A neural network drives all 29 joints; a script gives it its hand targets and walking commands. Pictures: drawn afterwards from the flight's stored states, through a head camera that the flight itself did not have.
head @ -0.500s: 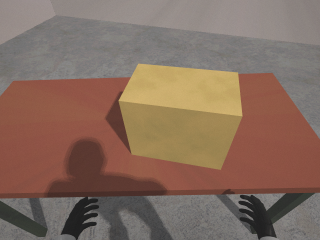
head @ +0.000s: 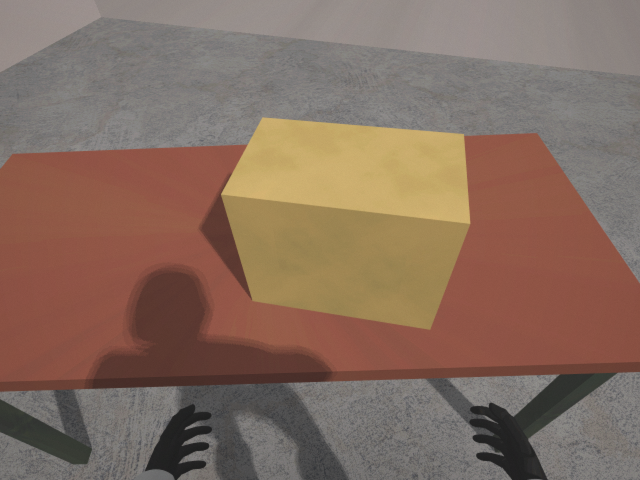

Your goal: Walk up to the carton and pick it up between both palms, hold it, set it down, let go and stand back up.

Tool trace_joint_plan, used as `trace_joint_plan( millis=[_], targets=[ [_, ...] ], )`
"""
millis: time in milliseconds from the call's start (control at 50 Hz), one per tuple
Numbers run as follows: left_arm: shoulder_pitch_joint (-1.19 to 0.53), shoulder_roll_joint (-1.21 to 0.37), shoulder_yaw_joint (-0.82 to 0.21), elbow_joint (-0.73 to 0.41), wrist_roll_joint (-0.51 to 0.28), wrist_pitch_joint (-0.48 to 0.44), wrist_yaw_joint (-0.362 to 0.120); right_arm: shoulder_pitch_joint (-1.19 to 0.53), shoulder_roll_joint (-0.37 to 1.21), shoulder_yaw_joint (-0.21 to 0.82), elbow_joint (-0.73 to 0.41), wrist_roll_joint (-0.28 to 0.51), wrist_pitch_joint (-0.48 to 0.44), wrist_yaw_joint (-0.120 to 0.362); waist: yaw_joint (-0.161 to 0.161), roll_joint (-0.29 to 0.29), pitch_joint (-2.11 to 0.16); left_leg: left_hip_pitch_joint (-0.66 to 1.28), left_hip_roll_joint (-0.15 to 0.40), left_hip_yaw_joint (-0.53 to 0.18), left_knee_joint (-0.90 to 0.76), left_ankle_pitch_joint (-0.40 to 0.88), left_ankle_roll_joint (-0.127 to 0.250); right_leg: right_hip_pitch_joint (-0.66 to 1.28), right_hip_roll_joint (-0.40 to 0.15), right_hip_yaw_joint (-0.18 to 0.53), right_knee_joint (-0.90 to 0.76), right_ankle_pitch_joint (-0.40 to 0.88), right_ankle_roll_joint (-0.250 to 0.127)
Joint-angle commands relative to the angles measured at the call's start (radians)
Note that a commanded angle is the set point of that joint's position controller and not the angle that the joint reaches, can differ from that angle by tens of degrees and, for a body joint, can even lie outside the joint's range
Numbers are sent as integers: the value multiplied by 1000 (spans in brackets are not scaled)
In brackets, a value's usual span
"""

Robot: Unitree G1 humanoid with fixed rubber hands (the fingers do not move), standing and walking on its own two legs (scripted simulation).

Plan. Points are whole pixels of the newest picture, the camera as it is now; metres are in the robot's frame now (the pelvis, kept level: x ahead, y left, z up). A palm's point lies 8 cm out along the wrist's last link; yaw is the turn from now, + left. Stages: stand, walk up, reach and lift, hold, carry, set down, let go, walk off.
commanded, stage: set down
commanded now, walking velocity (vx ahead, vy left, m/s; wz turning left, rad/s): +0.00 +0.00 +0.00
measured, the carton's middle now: (348, 225) +0.47 +0.00 +0.03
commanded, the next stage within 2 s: let go in 0.64 s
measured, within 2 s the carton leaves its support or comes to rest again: neither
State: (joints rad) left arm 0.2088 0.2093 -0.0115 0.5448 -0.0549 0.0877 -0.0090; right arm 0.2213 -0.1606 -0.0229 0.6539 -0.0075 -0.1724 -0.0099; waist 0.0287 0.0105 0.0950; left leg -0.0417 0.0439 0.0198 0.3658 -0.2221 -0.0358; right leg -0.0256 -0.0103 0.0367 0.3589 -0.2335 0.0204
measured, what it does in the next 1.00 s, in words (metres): stands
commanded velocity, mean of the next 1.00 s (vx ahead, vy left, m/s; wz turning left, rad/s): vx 0.00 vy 0.00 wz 0.00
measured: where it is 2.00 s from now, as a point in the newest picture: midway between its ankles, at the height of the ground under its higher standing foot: outside the picture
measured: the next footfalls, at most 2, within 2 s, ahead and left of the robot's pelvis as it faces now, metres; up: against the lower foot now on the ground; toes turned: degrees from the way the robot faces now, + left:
none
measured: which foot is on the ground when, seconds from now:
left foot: down 0.00-1.00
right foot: down 0.00-1.00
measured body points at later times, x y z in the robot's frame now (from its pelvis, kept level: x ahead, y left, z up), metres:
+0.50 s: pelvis +0.00 +0.00 +0.00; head +0.00 +0.01 +0.45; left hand +0.17 +0.23 -0.09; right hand +0.16 -0.22 -0.09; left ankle -0.01 +0.14 -0.75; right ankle -0.02 -0.13 -0.75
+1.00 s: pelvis +0.00 +0.01 +0.00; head +0.00 +0.01 +0.45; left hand +0.15 +0.23 -0.10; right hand +0.16 -0.21 -0.10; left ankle -0.01 +0.14 -0.75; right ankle -0.02 -0.13 -0.75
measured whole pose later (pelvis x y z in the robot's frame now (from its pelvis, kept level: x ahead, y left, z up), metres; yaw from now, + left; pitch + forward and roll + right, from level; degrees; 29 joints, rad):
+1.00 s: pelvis +0.00 +0.01 +0.00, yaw -1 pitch -6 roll +0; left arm 0.21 0.17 -0.02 0.54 -0.02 0.13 0.02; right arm 0.18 -0.17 -0.04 0.75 -0.03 -0.21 0.03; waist 0.02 0.01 0.10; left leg -0.06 0.03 0.03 0.42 -0.25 -0.02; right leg -0.03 -0.02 0.05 0.38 -0.24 0.04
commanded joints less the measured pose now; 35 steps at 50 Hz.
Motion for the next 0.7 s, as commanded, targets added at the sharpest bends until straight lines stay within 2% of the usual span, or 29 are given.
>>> trace_joint_plan(
  millis=[0,320,680],
  targets=[
    [-125,142,64,-169,13,-41,16,-114,-113,-40,-143,-6,-67,-1,0,0,-129,80,-56,69,-22,268,-20,-100,34,-61,-81,184,-11],
    [-116,120,69,-162,32,-21,23,-130,-108,-31,-90,-3,-97,10,-26,-3,-154,113,-61,74,8,321,-15,-114,31,-61,-70,257,0],
    [-131,80,49,-155,44,-3,38,-153,-134,-48,-54,-6,-95,25,-15,3,-143,92,-44,60,6,309,-20,-110,38,-69,-64,197,-19]
  ],
)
